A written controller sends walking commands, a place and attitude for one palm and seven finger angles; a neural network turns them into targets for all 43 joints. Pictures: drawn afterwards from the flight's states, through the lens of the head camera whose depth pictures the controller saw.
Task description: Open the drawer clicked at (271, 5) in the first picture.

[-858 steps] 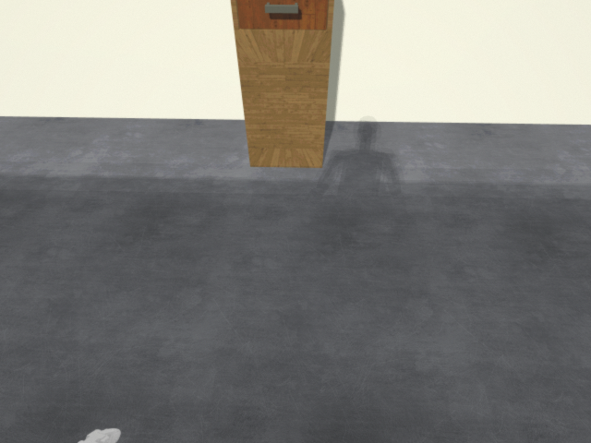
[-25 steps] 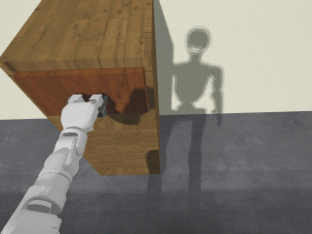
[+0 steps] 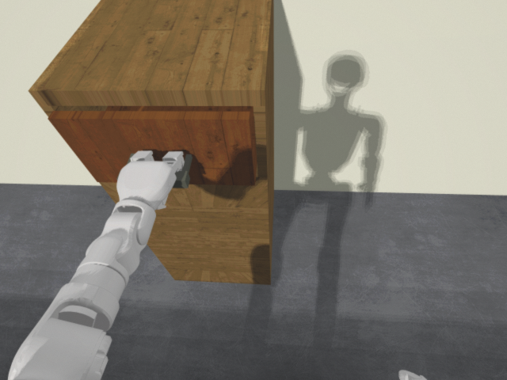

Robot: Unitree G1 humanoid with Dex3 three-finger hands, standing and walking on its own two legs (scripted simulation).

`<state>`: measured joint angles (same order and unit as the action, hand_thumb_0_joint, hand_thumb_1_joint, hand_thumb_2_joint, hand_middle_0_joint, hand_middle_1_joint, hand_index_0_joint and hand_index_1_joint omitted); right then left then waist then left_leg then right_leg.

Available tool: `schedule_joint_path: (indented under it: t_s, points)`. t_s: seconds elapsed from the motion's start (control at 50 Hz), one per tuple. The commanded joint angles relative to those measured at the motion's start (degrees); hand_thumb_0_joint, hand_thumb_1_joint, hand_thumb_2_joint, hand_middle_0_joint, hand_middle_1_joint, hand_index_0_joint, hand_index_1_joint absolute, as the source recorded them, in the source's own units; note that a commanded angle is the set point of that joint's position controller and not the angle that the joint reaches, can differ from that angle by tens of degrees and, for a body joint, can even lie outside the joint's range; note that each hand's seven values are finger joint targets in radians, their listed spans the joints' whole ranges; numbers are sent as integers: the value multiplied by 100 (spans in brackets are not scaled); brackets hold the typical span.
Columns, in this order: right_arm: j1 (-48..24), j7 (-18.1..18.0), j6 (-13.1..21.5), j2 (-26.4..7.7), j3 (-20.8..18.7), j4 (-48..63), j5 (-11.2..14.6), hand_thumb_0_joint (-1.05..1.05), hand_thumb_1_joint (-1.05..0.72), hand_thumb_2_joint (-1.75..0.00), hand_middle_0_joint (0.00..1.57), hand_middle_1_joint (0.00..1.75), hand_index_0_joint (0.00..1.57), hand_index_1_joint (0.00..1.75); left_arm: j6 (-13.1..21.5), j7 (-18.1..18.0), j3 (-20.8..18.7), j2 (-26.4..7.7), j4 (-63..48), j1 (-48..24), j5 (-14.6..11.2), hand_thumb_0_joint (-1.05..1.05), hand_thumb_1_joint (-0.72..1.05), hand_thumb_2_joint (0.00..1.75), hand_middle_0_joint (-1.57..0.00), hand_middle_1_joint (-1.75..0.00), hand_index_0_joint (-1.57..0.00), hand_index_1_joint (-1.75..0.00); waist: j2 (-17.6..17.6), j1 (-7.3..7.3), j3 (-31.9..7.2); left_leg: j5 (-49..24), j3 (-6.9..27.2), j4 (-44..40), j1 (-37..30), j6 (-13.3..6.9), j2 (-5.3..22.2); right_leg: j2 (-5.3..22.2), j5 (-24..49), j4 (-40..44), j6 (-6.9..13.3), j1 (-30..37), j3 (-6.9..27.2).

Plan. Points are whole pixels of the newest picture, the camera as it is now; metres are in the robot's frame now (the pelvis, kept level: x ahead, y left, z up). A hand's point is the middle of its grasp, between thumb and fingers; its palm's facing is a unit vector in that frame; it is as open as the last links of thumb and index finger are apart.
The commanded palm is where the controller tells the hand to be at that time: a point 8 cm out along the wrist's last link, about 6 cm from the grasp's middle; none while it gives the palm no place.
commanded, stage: pull the drawer open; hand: left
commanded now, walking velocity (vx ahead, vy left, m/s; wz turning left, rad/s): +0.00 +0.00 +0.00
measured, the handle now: (157, 169) +0.46 +0.19 +0.04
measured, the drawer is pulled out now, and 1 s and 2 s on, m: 0.03 0.11 0.23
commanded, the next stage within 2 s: none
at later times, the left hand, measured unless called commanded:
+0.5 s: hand (147, 243) +0.33 +0.19 +0.02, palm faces +0.00 -0.10 -1.00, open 5.6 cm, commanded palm +0.31 +0.21 +0.08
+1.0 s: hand (144, 245) +0.32 +0.19 +0.02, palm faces -0.02 -0.05 -1.00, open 5.6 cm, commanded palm +0.29 +0.20 +0.08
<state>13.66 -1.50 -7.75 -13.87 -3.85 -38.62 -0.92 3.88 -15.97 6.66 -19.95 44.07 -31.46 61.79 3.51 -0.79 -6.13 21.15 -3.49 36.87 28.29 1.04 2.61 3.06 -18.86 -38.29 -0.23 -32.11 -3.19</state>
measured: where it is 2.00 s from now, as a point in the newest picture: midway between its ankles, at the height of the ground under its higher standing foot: outside the picture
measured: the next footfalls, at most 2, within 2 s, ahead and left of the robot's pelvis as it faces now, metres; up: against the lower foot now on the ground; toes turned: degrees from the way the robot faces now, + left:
none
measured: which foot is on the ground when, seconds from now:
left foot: down 0.00-1.00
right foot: down 0.00-1.00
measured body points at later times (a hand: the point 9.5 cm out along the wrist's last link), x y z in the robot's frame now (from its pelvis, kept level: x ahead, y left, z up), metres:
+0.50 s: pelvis +0.01 +0.01 +0.01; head +0.06 -0.03 +0.45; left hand +0.32 +0.19 +0.08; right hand +0.16 -0.26 -0.12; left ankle -0.04 +0.13 -0.72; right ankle -0.01 -0.12 -0.72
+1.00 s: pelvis -0.01 -0.01 +0.00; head +0.03 -0.04 +0.45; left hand +0.32 +0.19 +0.08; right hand +0.14 -0.25 -0.13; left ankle -0.04 +0.13 -0.72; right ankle -0.01 -0.12 -0.72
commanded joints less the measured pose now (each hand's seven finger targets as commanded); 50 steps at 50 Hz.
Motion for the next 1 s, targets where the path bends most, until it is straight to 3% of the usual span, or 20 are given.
schedule_joint_path:
  t_s: [0.0, 0.08, 0.12, 0.22, 0.32, 0.42, 0.44, 0.46, 0.5, 0.54, 0.58, 0.64, 0.66, 0.72, 0.78, 0.92, 0.98]
  points:
    - [309, -38, 149, -724, -289, 518, -27, 0, -90, -90, 20, 30, 20, 30, 150, -372, -679, -1225, -1282, -1663, -41, 0, 90, 90, -40, -135, -40, -135, -400, 69, -2263, -2738, -42, -136, -672, -288, -431, -368, 2870, 183, 231, 1609, 70]
    - [141, 70, 172, -724, -322, 734, 5, 0, -90, -90, 20, 30, 20, 30, 78, -383, -828, -1183, -2080, -434, -211, 0, 90, 90, -40, -135, -40, -135, -378, 297, -2456, -3051, -81, -223, -672, -286, -391, -347, 3288, 178, 232, 2031, 103]
    - [8, 102, 176, -760, -298, 818, 36, 0, -90, -90, 20, 30, 20, 30, -44, -361, -972, -1246, -2263, 238, -272, 0, 90, 90, -40, -135, -40, -135, -579, 347, -2295, -2955, -75, -310, -548, -275, -381, -345, 3294, 220, 230, 2162, 80]
    - [-297, 114, 225, -791, -261, 959, 83, 0, -90, -90, 20, 30, 20, 30, -365, -367, -989, -1243, -3182, 1214, -278, 0, 90, 90, -40, -135, -40, -135, -426, 407, -1956, -2717, -124, -480, -658, -246, -346, -368, 2914, 338, 232, 2127, 69]
    - [-562, 98, 314, -752, -206, 1051, 78, 0, -90, -90, 20, 30, 20, 30, -615, -349, -1080, -1261, -4038, 2233, -343, 0, 90, 90, -40, -135, -40, -135, -312, 518, -1814, -3059, -120, -515, -904, -220, -297, -359, 3086, 343, 242, 2194, 70]
    - [-854, 162, 423, -684, -130, 1175, 49, 0, -90, -90, 20, 30, 20, 30, -722, -327, -792, -844, -4936, 3190, -399, 0, 90, 90, -40, -135, -40, -135, -245, 523, -1649, -3512, -68, -445, -1214, -179, -228, -348, 3220, 285, 222, 2042, 25]
    - [-843, 112, 392, -732, -104, 1011, 35, 0, -90, -90, 20, 30, 20, 30, -731, -361, -677, -922, -4799, 2050, -318, 0, 90, 90, -40, -135, -40, -135, -304, 248, -1368, -3144, -37, -429, -1189, -188, -230, -357, 2980, 332, 204, 1749, 38]
    - [-743, 36, 383, -727, -102, 885, 23, 0, -90, -90, 20, 30, 20, 30, -711, -409, -670, -1030, -4533, 1079, -216, 0, 90, 90, -40, -135, -40, -135, -349, 99, -1252, -2818, -21, -398, -1144, -203, -259, -380, 2655, 340, 212, 1528, 18]
    - [-725, -18, 398, -656, -105, 849, -12, 0, -90, -90, 20, 30, 20, 30, -737, -444, -811, -1119, -4090, 1433, -80, 0, 90, 90, -40, -135, -40, -135, -404, 287, -1406, -2714, -67, -387, -1183, -211, -308, -389, 2596, 356, 236, 1620, 17]
    - [-793, -43, 373, -614, -87, 836, -17, 0, -90, -90, 20, 30, 20, 30, -745, -408, -704, -1085, -4177, 1252, -41, 0, 90, 90, -40, -135, -40, -135, -199, 340, -1644, -2982, -58, -356, -1336, -193, -338, -359, 2789, 312, 242, 1730, 38]
    - [-833, -39, 368, -581, -81, 797, -20, 0, -90, -90, 20, 30, 20, 30, -745, -343, -531, -895, -4128, 1120, -93, 0, 90, 90, -40, -135, -40, -135, -262, 316, -1614, -3121, -39, -328, -1402, -185, -332, -358, 2889, 313, 227, 1702, 9]
    - [-874, -70, 353, -567, -52, 809, -44, 0, -90, -90, 20, 30, 20, 30, -669, -234, -561, -955, -4043, 945, -145, 0, 90, 90, -40, -135, -40, -135, -385, 322, -1607, -3111, -25, -317, -1365, -199, -357, -336, 3001, 316, 209, 1791, 17]
    - [-895, -66, 350, -547, -42, 815, -55, 0, -90, -90, 20, 30, 20, 30, -631, -198, -451, -831, -4010, 904, -162, 0, 90, 90, -40, -135, -40, -135, -396, 305, -1554, -3034, -25, -321, -1352, -206, -374, -330, 3002, 336, 204, 1773, 16]
    - [-863, -96, 346, -560, -35, 801, -87, 0, -90, -90, 20, 30, 20, 30, -478, -136, -702, -1106, -3868, 799, -156, 0, 90, 90, -40, -135, -40, -135, -584, 341, -1609, -2963, -32, -311, -1253, -212, -394, -317, 3154, 331, 196, 1915, 47]
    - [-842, -73, 370, -515, -45, 830, -98, 0, -90, -90, 20, 30, 20, 30, -335, -145, -524, -902, -3871, 651, -130, 0, 90, 90, -40, -135, -40, -135, -380, 322, -1587, -2855, -15, -293, -1205, -210, -415, -307, 3022, 305, 207, 1804, 34]
    - [-706, -88, 373, -563, -97, 781, -78, 0, -90, -90, 20, 30, 20, 30, -197, -261, -722, -1143, -3587, 443, -97, 0, 90, 90, -40, -135, -40, -135, -492, 299, -1625, -2222, -9, -353, -945, -216, -452, -315, 2447, 387, 215, 1798, 100]
    - [-705, -54, 408, -561, -127, 842, -55, 0, -90, -90, 20, 30, 20, 30, -182, -285, -630, -963, -3702, 888, -191, 0, 90, 90, -40, -135, -40, -135, -382, 388, -1620, -2147, -23, -430, -923, -223, -445, -308, 2390, 413, 228, 1861, 97]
